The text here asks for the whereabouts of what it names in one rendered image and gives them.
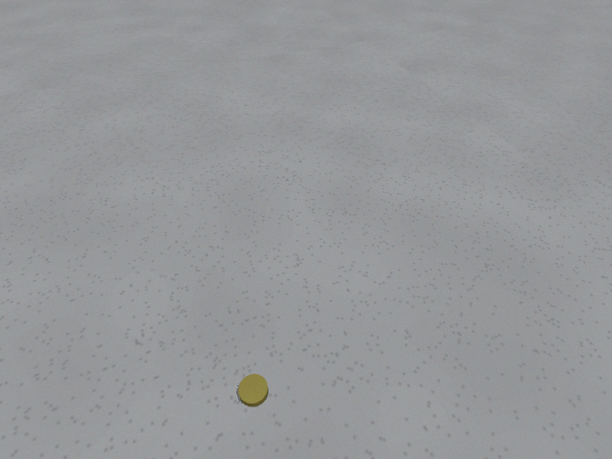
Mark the tin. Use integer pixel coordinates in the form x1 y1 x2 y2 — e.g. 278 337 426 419
238 374 269 407

